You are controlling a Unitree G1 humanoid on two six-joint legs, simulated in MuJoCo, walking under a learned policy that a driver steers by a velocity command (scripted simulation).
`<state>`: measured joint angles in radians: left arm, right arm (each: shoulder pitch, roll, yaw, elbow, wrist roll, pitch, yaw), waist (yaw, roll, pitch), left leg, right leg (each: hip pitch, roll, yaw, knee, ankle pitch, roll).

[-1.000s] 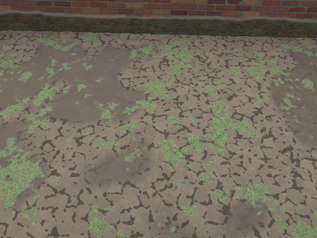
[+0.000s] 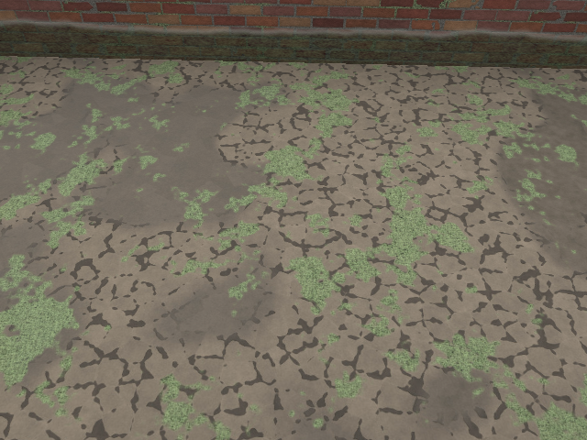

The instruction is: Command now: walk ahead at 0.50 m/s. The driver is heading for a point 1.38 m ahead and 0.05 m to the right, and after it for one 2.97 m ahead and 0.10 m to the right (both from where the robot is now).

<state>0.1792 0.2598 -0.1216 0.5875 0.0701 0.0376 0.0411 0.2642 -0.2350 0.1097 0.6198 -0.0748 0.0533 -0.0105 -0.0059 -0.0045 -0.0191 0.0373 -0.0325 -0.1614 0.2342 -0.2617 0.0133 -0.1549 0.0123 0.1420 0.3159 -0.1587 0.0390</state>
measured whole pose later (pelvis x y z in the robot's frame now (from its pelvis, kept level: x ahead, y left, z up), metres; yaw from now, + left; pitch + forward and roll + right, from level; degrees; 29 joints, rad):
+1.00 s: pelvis +0.00 +0.00 +0.00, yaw +0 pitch +0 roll +0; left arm 0.18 0.26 -0.12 0.60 0.06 0.03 0.04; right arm 0.27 -0.24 0.11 0.63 -0.07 0.05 -0.02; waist -0.01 0.00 -0.02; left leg 0.04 -0.03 -0.15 0.23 -0.26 0.01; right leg -0.15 0.02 0.15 0.32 -0.16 0.04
